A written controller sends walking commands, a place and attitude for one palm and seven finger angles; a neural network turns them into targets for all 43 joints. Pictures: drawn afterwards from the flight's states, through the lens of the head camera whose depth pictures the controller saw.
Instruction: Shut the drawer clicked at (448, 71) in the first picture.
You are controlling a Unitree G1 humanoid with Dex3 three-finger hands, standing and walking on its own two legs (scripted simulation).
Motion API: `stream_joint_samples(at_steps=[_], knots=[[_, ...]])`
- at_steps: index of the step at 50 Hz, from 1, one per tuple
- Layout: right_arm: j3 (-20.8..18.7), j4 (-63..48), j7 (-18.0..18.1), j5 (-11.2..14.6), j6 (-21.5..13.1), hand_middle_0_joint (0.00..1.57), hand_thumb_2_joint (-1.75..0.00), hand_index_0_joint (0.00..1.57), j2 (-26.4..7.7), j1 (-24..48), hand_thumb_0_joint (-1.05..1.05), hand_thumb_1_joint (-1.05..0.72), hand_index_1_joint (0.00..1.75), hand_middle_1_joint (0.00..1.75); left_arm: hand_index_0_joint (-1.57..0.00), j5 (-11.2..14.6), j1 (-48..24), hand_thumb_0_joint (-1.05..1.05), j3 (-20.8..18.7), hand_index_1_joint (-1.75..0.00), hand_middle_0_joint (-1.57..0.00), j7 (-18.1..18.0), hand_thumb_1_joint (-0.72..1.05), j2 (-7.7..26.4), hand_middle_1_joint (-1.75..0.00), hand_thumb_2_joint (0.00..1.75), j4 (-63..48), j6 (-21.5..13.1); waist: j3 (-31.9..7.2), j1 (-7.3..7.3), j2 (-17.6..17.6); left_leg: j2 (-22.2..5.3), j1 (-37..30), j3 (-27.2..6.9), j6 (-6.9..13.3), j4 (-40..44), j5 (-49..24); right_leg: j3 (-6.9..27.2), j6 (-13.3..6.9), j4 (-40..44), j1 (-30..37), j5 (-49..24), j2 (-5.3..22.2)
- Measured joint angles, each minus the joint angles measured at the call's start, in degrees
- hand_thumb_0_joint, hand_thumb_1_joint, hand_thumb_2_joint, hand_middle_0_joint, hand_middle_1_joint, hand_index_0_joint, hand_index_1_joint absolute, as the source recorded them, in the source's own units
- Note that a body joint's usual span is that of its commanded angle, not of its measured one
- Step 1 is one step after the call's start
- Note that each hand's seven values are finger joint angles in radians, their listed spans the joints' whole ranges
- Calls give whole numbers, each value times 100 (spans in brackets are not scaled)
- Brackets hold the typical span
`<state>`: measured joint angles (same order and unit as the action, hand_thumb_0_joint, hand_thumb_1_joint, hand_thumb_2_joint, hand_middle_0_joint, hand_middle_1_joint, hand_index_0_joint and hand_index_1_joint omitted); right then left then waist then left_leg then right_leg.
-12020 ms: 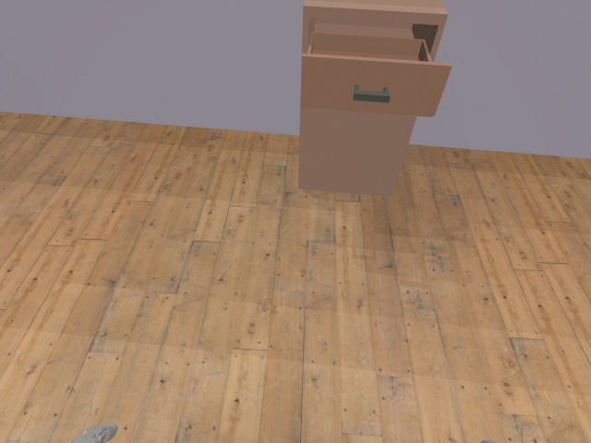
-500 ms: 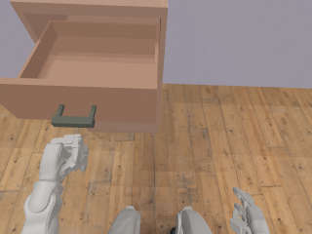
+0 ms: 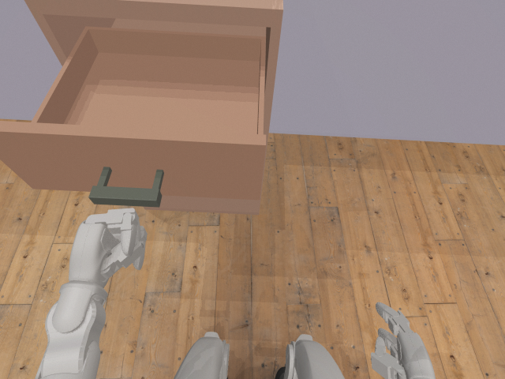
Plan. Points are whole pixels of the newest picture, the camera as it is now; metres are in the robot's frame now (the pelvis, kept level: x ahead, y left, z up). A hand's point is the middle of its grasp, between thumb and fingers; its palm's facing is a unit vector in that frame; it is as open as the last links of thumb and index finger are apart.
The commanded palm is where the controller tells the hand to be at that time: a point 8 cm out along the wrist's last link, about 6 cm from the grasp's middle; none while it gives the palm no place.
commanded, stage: push the drawer shut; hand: left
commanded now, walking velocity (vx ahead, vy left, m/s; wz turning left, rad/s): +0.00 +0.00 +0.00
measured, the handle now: (129, 185) +0.39 +0.22 +0.04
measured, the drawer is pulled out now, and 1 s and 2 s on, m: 0.29 0.19 0.07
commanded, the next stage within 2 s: none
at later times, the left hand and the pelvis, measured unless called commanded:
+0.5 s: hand (151, 214) +0.35 +0.18 +0.03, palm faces +0.00 -1.00 -0.05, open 3.0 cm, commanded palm +0.35 +0.23 +0.04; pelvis -0.01 +0.00 +0.00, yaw +0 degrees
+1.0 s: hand (158, 176) +0.42 +0.18 +0.03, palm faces -0.01 -1.00 -0.05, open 3.0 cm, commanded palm +0.41 +0.23 +0.04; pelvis -0.01 -0.01 +0.00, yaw -1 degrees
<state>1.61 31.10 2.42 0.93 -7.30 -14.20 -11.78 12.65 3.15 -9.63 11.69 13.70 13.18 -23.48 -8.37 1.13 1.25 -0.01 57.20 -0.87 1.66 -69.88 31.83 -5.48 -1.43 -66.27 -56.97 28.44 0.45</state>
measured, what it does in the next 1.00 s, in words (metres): stands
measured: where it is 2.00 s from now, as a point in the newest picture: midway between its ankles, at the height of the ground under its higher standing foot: outside the picture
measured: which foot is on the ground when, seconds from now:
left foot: down 0.00-1.00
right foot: down 0.00-1.00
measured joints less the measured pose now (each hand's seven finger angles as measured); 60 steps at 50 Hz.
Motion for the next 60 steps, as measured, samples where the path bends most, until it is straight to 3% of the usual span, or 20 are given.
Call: stream_joint_samples(at_steps=[7, 25, 35, 53, 60], knots=[[17, 1, -28, 5, 85, 20, -90, 21, 13, -20, 1, -90, 30, 30, -140, -69, -382, 2, 80, -160, -140, -44, 90, -2, -160, 90, 193, 155, -11, 41, 21, -1, -26, 32, 13, 66, -21, 33, 19, 64, 14, -31, -3], [20, 307, 24, 13, 223, 20, -90, 21, -29, -147, 1, -90, 30, 30, -140, -187, -1526, -3, -108, -160, -140, -119, 83, 119, -160, 93, 1424, -27, 62, 81, 6, -5, 74, 16, -11, 81, -116, 17, -10, 69, -86, -115, -6], [47, 381, 7, -8, 304, 20, -90, 21, -43, -242, 1, -90, 30, 30, -140, -304, -2373, -1, -294, -160, -140, -156, 86, 259, -160, 95, 2366, -122, 64, 205, -15, -28, 140, 29, -32, 113, -178, 30, -37, 85, -171, -178, -30], [64, 478, -33, -50, 524, 20, -90, 20, -101, -477, 1, -90, 30, 30, -140, -386, -3631, -3, -895, -160, -140, 286, 80, 773, -160, 90, 3815, -357, 116, 437, -49, -96, 413, 62, -31, 47, -177, 64, -43, 55, -460, -227, -97], [35, 485, -98, -88, 605, 20, -90, 20, -100, -546, 1, -90, 30, 30, -140, -400, -3934, -1, -980, -160, -140, 242, 80, 865, -160, 89, 4025, -298, 102, 505, -20, -111, 520, 91, -9, 15, -157, 94, -18, 46, -568, -235, -112]])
